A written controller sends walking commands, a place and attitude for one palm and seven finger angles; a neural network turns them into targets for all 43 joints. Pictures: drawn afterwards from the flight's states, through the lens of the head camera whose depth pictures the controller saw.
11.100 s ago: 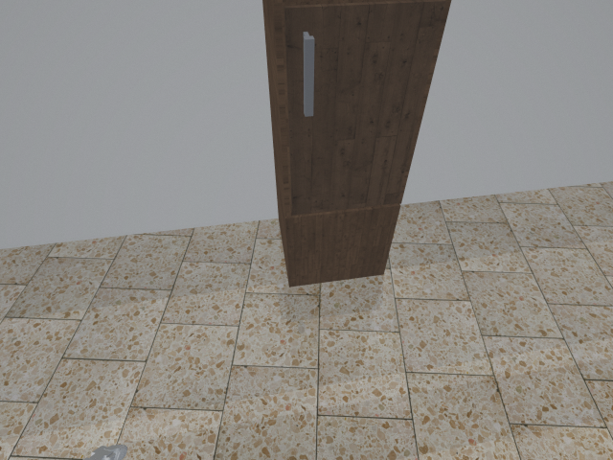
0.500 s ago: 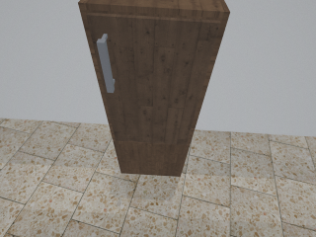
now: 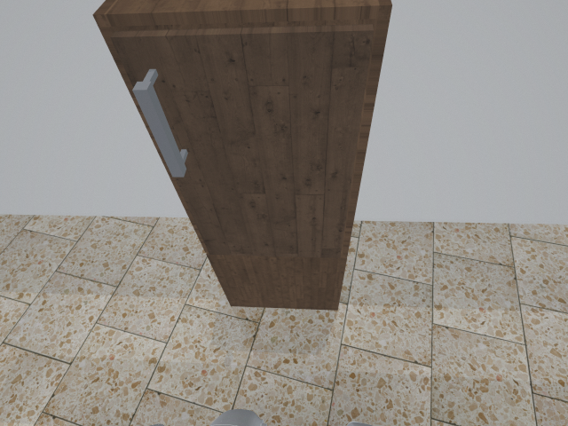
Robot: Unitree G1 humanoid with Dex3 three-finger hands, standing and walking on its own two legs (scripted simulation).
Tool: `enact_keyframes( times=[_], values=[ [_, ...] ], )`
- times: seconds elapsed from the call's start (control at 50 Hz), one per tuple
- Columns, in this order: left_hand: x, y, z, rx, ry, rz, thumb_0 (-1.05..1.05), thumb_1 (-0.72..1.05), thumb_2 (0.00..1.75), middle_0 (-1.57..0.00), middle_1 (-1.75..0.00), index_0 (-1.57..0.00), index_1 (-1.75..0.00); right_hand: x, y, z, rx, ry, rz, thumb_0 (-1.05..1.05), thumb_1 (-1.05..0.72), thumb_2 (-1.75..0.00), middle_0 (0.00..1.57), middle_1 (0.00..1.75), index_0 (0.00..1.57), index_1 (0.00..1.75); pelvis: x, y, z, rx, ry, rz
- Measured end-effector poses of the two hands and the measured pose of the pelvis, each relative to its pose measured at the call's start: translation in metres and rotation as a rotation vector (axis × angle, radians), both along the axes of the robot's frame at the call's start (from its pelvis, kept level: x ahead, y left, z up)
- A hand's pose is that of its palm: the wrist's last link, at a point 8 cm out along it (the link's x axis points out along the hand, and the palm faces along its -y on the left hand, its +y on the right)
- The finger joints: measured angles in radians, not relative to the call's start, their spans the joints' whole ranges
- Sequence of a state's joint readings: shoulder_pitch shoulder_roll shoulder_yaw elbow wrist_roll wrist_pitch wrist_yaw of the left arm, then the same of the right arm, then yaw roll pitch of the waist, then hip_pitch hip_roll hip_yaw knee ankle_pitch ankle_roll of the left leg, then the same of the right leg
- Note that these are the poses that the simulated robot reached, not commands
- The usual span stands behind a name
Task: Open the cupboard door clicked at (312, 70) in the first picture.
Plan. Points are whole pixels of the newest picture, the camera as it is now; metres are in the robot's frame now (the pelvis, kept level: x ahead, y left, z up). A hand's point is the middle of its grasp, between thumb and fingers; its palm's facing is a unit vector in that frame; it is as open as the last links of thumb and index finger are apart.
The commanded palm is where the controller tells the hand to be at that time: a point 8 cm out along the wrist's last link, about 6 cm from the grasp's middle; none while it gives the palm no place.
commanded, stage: come to a stop and stand still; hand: left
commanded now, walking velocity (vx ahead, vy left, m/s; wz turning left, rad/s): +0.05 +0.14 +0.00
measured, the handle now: (166, 127) +0.53 +0.22 +0.12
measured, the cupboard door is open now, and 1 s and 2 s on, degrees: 0 0 0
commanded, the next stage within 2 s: look again from close up in 0.54 s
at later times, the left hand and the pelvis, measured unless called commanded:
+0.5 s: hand out of the picture -0.02 +0.21 -0.17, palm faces +0.06 -0.98 -0.21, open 7.4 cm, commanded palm none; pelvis -0.03 +0.03 +0.00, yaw +0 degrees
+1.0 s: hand out of the picture -0.03 +0.22 -0.16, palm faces +0.00 -0.98 -0.22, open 7.4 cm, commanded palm none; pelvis -0.04 +0.04 +0.01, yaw +0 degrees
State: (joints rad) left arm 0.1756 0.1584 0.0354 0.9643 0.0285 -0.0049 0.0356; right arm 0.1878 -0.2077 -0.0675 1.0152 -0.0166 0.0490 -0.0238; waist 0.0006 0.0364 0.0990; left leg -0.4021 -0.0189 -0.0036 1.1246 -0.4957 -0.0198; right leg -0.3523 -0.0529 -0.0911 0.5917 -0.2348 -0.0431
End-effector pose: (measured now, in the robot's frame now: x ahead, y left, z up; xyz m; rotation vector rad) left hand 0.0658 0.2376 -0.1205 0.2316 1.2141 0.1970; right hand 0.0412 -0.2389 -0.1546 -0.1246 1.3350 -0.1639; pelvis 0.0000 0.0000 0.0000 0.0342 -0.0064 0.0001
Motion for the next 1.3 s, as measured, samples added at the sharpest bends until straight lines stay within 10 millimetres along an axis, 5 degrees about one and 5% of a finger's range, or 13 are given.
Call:
enact_keyframes(
  times=[0.2,0.26,0.42,0.72,1.26,1.3],
  values=[
    [-0.041,0.015,-0.014,-0.060,0.015,0.041,0.00,0.91,0.90,-0.20,-0.30,-0.20,-0.30,0.006,0.011,0.024,-0.049,-0.098,0.064,0.01,-0.91,-0.90,0.20,0.30,0.20,0.30,-0.020,0.015,0.001,-0.009,0.006,-0.001],
    [-0.056,0.028,-0.025,-0.074,0.048,0.059,0.00,0.91,0.90,-0.20,-0.30,-0.20,-0.30,-0.009,0.027,0.024,-0.057,-0.104,0.058,0.01,-0.91,-0.90,0.20,0.30,0.20,0.30,-0.024,0.025,-0.003,-0.022,-0.008,0.002],
    [-0.082,0.032,-0.015,-0.087,0.100,0.077,0.00,0.91,0.90,-0.20,-0.29,-0.19,-0.30,-0.058,0.056,0.021,-0.015,0.018,0.056,0.01,-0.93,-0.90,0.20,0.30,0.20,0.30,-0.026,0.035,0.007,-0.020,0.003,0.012],
    [-0.116,0.006,-0.016,-0.093,0.153,0.024,0.00,0.91,0.90,-0.20,-0.29,-0.20,-0.30,-0.090,0.055,0.010,0.032,0.041,0.011,0.01,-0.92,-0.90,0.20,0.30,0.20,0.30,-0.044,0.031,0.005,-0.038,-0.016,0.000],
    [-0.080,0.028,-0.012,-0.064,0.122,-0.007,0.00,0.90,0.90,-0.20,-0.29,-0.20,-0.30,-0.064,0.050,0.015,0.000,0.014,0.025,0.01,-0.91,-0.90,0.20,0.30,0.20,0.30,-0.028,0.038,0.007,-0.030,-0.001,-0.016],
    [-0.050,0.031,0.006,-0.076,-0.061,0.074,0.01,0.90,0.90,-0.20,-0.30,-0.20,-0.31,-0.050,0.046,0.022,-0.031,-0.083,0.024,0.01,-0.91,-0.90,0.20,0.30,0.20,0.30,-0.027,0.037,0.006,-0.028,0.001,-0.011]
  ],
)
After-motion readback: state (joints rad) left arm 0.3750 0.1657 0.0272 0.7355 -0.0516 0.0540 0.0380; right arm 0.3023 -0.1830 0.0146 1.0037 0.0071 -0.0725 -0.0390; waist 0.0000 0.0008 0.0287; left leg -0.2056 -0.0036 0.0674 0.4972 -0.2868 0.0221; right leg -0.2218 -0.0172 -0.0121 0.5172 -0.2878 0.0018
